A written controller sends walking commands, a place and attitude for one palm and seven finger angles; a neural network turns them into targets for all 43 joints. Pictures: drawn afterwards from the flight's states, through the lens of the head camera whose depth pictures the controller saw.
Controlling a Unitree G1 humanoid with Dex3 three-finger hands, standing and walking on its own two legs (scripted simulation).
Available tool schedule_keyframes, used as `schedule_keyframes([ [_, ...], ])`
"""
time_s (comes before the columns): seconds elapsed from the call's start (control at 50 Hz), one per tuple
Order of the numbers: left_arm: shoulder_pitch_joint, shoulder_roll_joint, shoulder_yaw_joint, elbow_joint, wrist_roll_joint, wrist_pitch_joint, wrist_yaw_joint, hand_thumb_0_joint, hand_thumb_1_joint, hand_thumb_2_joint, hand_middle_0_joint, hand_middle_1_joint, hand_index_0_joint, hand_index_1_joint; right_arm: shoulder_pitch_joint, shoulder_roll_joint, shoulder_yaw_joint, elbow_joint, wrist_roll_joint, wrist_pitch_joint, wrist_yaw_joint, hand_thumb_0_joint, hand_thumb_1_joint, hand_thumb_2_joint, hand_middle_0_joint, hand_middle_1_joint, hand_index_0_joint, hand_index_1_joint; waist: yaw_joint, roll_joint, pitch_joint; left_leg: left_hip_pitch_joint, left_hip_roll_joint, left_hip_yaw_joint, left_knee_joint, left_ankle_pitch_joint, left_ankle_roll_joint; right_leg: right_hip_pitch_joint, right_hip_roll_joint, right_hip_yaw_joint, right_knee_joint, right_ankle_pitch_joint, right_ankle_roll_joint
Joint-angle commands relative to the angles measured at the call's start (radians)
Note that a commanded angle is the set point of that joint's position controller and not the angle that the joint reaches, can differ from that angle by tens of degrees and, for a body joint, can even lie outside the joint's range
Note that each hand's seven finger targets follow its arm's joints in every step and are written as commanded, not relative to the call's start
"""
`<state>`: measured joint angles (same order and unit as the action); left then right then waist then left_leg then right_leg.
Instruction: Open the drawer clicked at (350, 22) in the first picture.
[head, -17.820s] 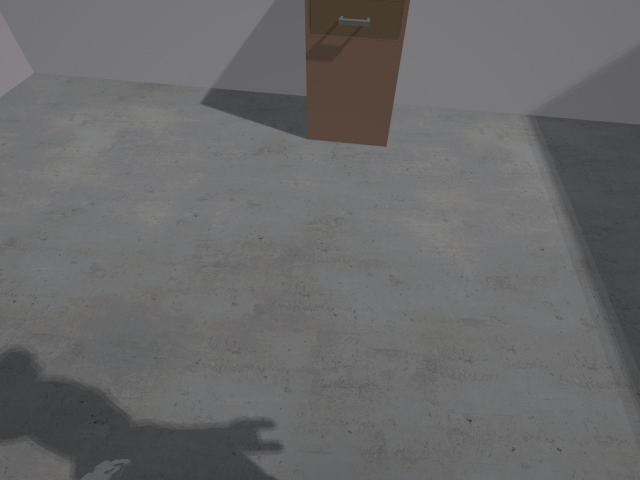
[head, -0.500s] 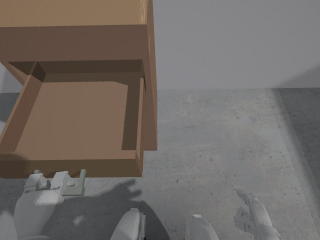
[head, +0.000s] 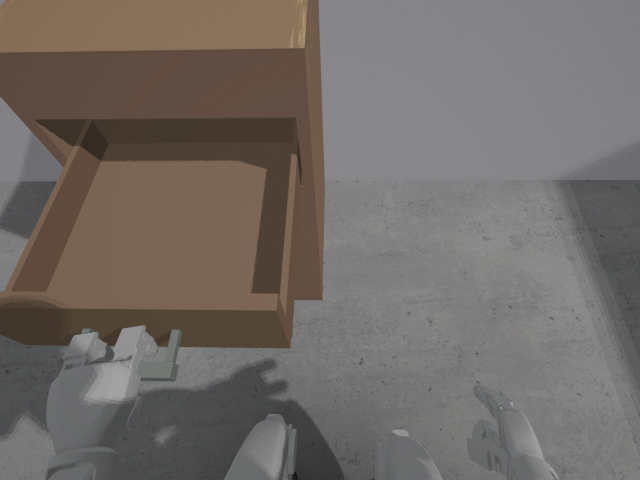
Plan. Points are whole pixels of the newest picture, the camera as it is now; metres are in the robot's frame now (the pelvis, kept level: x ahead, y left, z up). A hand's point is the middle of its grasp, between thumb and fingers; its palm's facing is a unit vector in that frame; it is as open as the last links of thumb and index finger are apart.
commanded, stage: open the thumb to release the handle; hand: left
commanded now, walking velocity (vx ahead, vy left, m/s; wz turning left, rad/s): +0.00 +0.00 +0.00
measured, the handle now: (125, 354) +0.26 +0.27 -0.02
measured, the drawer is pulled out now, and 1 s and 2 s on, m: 0.30 0.29 0.29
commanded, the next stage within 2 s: lift the hand off the handle in 0.16 s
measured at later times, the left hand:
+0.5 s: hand (118, 406) +0.20 +0.27 -0.04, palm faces -0.02 -0.02 -1.00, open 13.8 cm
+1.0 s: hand (111, 394) +0.21 +0.27 -0.02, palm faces -0.06 -0.06 -1.00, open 13.8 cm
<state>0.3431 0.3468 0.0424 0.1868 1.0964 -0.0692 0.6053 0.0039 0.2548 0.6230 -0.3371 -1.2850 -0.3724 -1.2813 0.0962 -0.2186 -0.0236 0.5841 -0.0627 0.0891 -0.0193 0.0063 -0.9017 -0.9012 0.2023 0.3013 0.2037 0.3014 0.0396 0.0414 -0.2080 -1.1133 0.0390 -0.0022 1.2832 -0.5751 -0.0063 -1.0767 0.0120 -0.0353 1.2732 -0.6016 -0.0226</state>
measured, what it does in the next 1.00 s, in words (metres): stands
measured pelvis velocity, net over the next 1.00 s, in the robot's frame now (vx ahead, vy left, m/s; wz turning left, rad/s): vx -0.01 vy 0.00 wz -0.01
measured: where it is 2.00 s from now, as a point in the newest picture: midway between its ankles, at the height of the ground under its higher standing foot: outside the picture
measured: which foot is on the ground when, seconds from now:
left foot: down 0.00-1.00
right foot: down 0.00-1.00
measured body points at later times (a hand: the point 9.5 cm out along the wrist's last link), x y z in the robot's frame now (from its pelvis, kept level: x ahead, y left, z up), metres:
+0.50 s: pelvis -0.01 +0.00 -0.01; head +0.08 -0.02 +0.43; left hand +0.19 +0.27 +0.01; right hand +0.18 -0.24 -0.13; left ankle +0.01 +0.12 -0.62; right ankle +0.00 -0.11 -0.62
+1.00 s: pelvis -0.01 +0.00 +0.02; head +0.08 -0.01 +0.46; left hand +0.21 +0.27 +0.03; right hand +0.17 -0.25 -0.10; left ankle +0.01 +0.12 -0.62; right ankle +0.00 -0.11 -0.62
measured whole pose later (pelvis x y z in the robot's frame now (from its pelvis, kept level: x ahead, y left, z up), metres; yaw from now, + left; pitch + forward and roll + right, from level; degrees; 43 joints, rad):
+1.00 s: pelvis -0.01 +0.00 +0.02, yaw +0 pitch +20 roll -1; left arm 0.32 0.39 0.07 0.23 1.06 -0.13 0.57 0.00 -0.49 0.30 -0.33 -1.19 -0.32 -1.20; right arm 0.14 -0.24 -0.04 0.61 -0.05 0.06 -0.04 0.01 -0.90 -0.90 0.20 0.30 0.20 0.30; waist 0.01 0.04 -0.19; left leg -1.03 0.05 -0.01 1.21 -0.53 -0.01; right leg -0.99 0.03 -0.04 1.18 -0.55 -0.03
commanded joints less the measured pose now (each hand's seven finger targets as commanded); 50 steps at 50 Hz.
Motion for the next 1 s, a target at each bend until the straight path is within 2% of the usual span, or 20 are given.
schedule_keyframes([
  [0.0, 0.054, 0.164, 0.087, -0.117, -0.005, -0.021, 0.019, 0.0, -0.36, 0.36, -0.31, -1.215, -0.31, -1.215, -0.039, -0.121, -0.051, -0.137, -0.007, -0.048, -0.015, 0.0, -0.9, -0.9, 0.2, 0.3, 0.2, 0.3, -0.004, -0.006, -0.25, 0.269, -0.052, 0.01, -0.141, 0.29, 0.042, 0.145, 0.028, -0.002, -0.2, 0.341, -0.026],
  [0.04, 0.043, 0.17, 0.097, -0.11, -0.013, -0.03, 0.02, 0.0, -0.5, 0.3, -0.3, -1.2, -0.3, -1.2, -0.039, -0.122, -0.052, -0.131, -0.007, -0.05, -0.013, 0.0, -0.9, -0.9, 0.2, 0.3, 0.2, 0.3, -0.011, -0.033, -0.238, 0.255, -0.051, 0.012, -0.138, 0.267, 0.044, 0.143, 0.026, 0.002, -0.211, 0.324, -0.023],
  [0.08, 0.053, 0.194, 0.131, -0.11, -0.009, -0.043, 0.025, 0.0, -0.5, 0.3, -0.3, -1.2, -0.3, -1.2, -0.043, -0.122, -0.053, -0.132, -0.009, -0.05, -0.013, 0.0, -0.9, -0.9, 0.2, 0.3, 0.2, 0.3, 0.003, -0.034, -0.265, 0.245, -0.053, 0.014, -0.133, 0.276, 0.043, 0.147, 0.025, 0.004, -0.196, 0.325, -0.023],
  [0.1, 0.066, 0.17, 0.11, -0.105, -0.013, -0.043, 0.025, 0.0, -0.5, 0.3, -0.3, -1.2, -0.3, -1.2, -0.04, -0.122, -0.056, -0.134, -0.008, -0.055, -0.011, 0.0, -0.9, -0.9, 0.2, 0.3, 0.2, 0.3, -0.002, -0.02, -0.246, 0.241, -0.053, 0.013, -0.135, 0.265, 0.043, 0.149, 0.026, 0.004, -0.203, 0.324, -0.025],
  [0.16, 0.037, 0.195, 0.136, -0.117, -0.011, -0.053, 0.038, 0.0, -0.5, 0.3, -0.3, -1.2, -0.3, -1.2, -0.044, -0.127, -0.058, -0.131, -0.01, -0.057, -0.006, 0.0, -0.9, -0.9, 0.2, 0.3, 0.2, 0.3, -0.001, 0.01, -0.251, 0.242, -0.051, 0.009, -0.135, 0.267, 0.043, 0.133, 0.025, 0.005, -0.199, 0.313, -0.028],
  [0.2, 0.058, 0.185, 0.132, -0.108, -0.014, -0.053, 0.041, 0.0, -0.5, 0.3, -0.3, -1.2, -0.3, -1.2, -0.041, -0.125, -0.063, -0.129, -0.009, -0.058, -0.005, 0.0, -0.9, -0.9, 0.2, 0.3, 0.2, 0.3, -0.001, -0.019, -0.252, 0.235, -0.05, 0.013, -0.13, 0.258, 0.044, 0.138, 0.025, 0.003, -0.199, 0.31, -0.026],
  [0.24, 0.102, 0.178, 0.128, -0.126, -0.02, -0.049, 0.043, 0.0, -0.5, 0.3, -0.3, -1.2, -0.3, -1.2, -0.044, -0.124, -0.064, -0.137, -0.007, -0.059, -0.002, 0.0, -0.9, -0.9, 0.2, 0.3, 0.2, 0.3, 0.01, -0.003, -0.27, 0.24, -0.054, 0.018, -0.137, 0.263, 0.043, 0.165, 0.024, 0.01, -0.204, 0.323, -0.027],
  [0.3, 0.055, 0.193, 0.144, -0.103, -0.019, -0.041, 0.046, 0.0, -0.5, 0.3, -0.3, -1.2, -0.3, -1.2, -0.042, -0.126, -0.064, -0.124, -0.006, -0.057, -0.008, 0.0, -0.9, -0.9, 0.2, 0.3, 0.2, 0.3, -0.005, -0.041, -0.251, 0.222, -0.049, 0.014, -0.128, 0.251, 0.045, 0.148, 0.025, 0.01, -0.204, 0.319, -0.022],
  [0.36, -0.038, 0.204, 0.138, -0.113, -0.015, -0.046, 0.047, 0.0, -0.5, 0.3, -0.3, -1.2, -0.3, -1.2, -0.043, -0.132, -0.061, -0.118, -0.004, -0.067, -0.014, 0.0, -0.9, -0.9, 0.2, 0.3, 0.2, 0.3, -0.019, 0.002, -0.242, 0.219, -0.047, 0.008, -0.13, 0.224, 0.045, 0.109, 0.024, 0.005, -0.201, 0.26, -0.023],
  [0.44, -0.124, 0.209, 0.123, -0.064, -0.012, -0.04, 0.044, 0.0, -0.5, 0.3, -0.3, -1.2, -0.3, -1.2, -0.034, -0.132, -0.06, -0.102, -0.001, -0.077, -0.022, 0.0, -0.9, -0.9, 0.2, 0.3, 0.2, 0.3, -0.031, -0.036, -0.242, 0.201, -0.048, 0.009, -0.123, 0.182, 0.048, 0.098, 0.022, 0.006, -0.214, 0.206, -0.016],
  [0.54, -0.216, 0.24, 0.124, -0.022, -0.012, -0.026, 0.025, 0.0, -0.5, 0.3, -0.3, -1.2, -0.3, -1.2, -0.024, -0.132, -0.058, -0.086, 0.006, -0.08, -0.039, 0.0, -0.9, -0.9, 0.2, 0.3, 0.2, 0.3, -0.029, -0.03, -0.255, 0.203, -0.049, 0.013, -0.125, 0.173, 0.049, 0.109, 0.024, 0.015, -0.224, 0.191, -0.013],
  [0.58, -0.204, 0.261, 0.14, -0.046, -0.021, -0.015, 0.015, 0.0, -0.5, 0.3, -0.3, -1.2, -0.3, -1.2, -0.027, -0.131, -0.053, -0.093, 0.011, -0.075, -0.045, 0.0, -0.9, -0.9, 0.2, 0.3, 0.2, 0.3, -0.014, -0.027, -0.307, 0.22, -0.054, 0.019, -0.136, 0.199, 0.05, 0.161, 0.021, 0.024, -0.23, 0.22, -0.01],
  [0.64, -0.201, 0.258, 0.127, -0.075, -0.033, -0.005, -0.001, 0.0, -0.5, 0.3, -0.3, -1.2, -0.3, -1.2, -0.024, -0.126, -0.053, -0.097, 0.018, -0.076, -0.052, 0.0, -0.9, -0.9, 0.2, 0.3, 0.2, 0.3, -0.02, -0.01, -0.294, 0.255, -0.053, 0.018, -0.159, 0.205, 0.049, 0.189, 0.026, 0.028, -0.257, 0.233, -0.012],
  [0.7, -0.114, 0.253, 0.141, -0.094, -0.052, -0.012, -0.012, 0.0, -0.5, 0.3, -0.3, -1.2, -0.3, -1.2, -0.024, -0.123, -0.05, -0.107, 0.02, -0.077, -0.054, 0.0, -0.9, -0.9, 0.2, 0.3, 0.2, 0.3, -0.007, -0.004, -0.281, 0.274, -0.054, 0.02, -0.18, 0.233, 0.049, 0.231, 0.029, 0.027, -0.271, 0.276, -0.015],
  [0.74, -0.063, 0.262, 0.163, -0.1, -0.056, -0.021, -0.011, 0.0, -0.5, 0.3, -0.3, -1.2, -0.3, -1.2, -0.026, -0.119, -0.048, -0.107, 0.019, -0.077, -0.052, 0.0, -0.9, -0.9, 0.2, 0.3, 0.2, 0.3, -0.005, -0.034, -0.279, 0.268, -0.053, 0.025, -0.182, 0.249, 0.049, 0.257, 0.028, 0.035, -0.279, 0.31, -0.011],
  [0.84, -0.052, 0.251, 0.165, -0.085, -0.053, -0.035, 0.0, 0.0, -0.5, 0.3, -0.3, -1.2, -0.3, -1.2, -0.027, -0.125, -0.049, -0.109, 0.015, -0.074, -0.038, 0.0, -0.9, -0.9, 0.2, 0.3, 0.2, 0.3, -0.014, -0.008, -0.199, 0.267, -0.051, 0.023, -0.206, 0.228, 0.046, 0.232, 0.029, 0.024, -0.299, 0.278, -0.016],
  [0.86, -0.076, 0.26, 0.175, -0.098, -0.055, -0.042, 0.003, 0.0, -0.5, 0.3, -0.3, -1.2, -0.3, -1.2, -0.026, -0.128, -0.051, -0.108, 0.014, -0.078, -0.038, 0.0, -0.9, -0.9, 0.2, 0.3, 0.2, 0.3, -0.017, -0.003, -0.209, 0.271, -0.047, 0.02, -0.207, 0.234, 0.047, 0.233, 0.027, 0.021, -0.297, 0.282, -0.016],
  [0.88, -0.054, 0.277, 0.194, -0.112, -0.047, -0.049, 0.011, 0.0, -0.5, 0.3, -0.3, -1.2, -0.3, -1.2, -0.027, -0.129, -0.052, -0.112, 0.012, -0.075, -0.034, 0.0, -0.9, -0.9, 0.2, 0.3, 0.2, 0.3, -0.003, 0.008, -0.228, 0.285, -0.051, 0.02, -0.212, 0.242, 0.044, 0.226, 0.03, 0.018, -0.288, 0.275, -0.016],
  [0.9, -0.042, 0.239, 0.16, -0.118, -0.052, -0.049, 0.014, 0.0, -0.5, 0.3, -0.3, -1.2, -0.3, -1.2, -0.021, -0.127, -0.057, -0.116, 0.013, -0.081, -0.031, 0.0, -0.9, -0.9, 0.2, 0.3, 0.2, 0.3, -0.015, 0.021, -0.215, 0.303, -0.05, 0.02, -0.213, 0.248, 0.047, 0.225, 0.03, 0.012, -0.295, 0.291, -0.019],
  [0.98, -0.044, 0.28, 0.202, -0.145, -0.043, -0.051, 0.033, 0.0, -0.5, 0.3, -0.3, -1.2, -0.3, -1.2, -0.017, -0.134, -0.06, -0.118, 0.008, -0.073, -0.024, 0.0, -0.9, -0.9, 0.2, 0.3, 0.2, 0.3, -0.007, 0.034, -0.249, 0.343, -0.05, 0.021, -0.227, 0.287, 0.044, 0.235, 0.03, 0.008, -0.292, 0.32, -0.019],
])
